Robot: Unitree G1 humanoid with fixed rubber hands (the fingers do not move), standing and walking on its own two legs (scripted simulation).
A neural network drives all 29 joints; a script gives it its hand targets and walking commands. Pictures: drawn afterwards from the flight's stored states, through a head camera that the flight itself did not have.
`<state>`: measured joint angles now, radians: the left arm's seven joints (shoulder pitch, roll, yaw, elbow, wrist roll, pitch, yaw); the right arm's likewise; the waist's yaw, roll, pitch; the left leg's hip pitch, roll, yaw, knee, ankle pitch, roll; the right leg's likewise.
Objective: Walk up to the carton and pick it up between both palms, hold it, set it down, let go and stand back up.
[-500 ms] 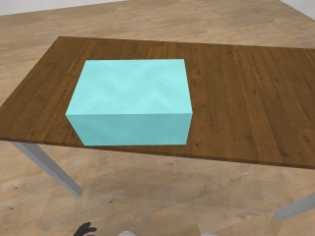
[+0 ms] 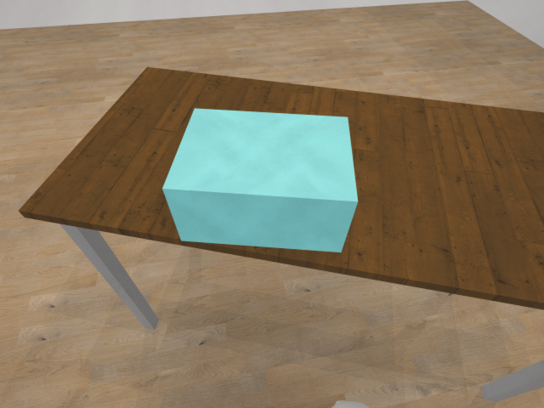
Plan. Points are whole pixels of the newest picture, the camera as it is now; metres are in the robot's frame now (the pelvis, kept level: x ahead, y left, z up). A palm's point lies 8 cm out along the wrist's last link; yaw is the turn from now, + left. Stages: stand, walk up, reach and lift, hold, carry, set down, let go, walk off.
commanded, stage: walk up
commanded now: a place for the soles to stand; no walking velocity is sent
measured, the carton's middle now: (265, 178) +0.51 +0.04 +0.03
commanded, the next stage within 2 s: none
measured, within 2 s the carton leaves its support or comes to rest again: neither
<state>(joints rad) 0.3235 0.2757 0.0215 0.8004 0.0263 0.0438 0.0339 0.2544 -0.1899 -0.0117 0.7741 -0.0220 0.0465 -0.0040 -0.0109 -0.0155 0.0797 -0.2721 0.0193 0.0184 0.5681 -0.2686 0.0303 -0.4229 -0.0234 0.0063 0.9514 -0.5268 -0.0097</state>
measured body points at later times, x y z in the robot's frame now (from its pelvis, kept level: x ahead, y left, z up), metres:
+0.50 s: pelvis +0.03 +0.00 +0.00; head +0.03 +0.02 +0.45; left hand +0.08 +0.24 -0.15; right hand +0.04 -0.25 -0.13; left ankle +0.03 +0.10 -0.73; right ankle +0.02 -0.12 -0.73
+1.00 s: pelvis +0.03 +0.00 +0.00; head +0.03 +0.00 +0.45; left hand +0.08 +0.24 -0.14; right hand +0.05 -0.25 -0.14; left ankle +0.03 +0.10 -0.73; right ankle +0.02 -0.12 -0.73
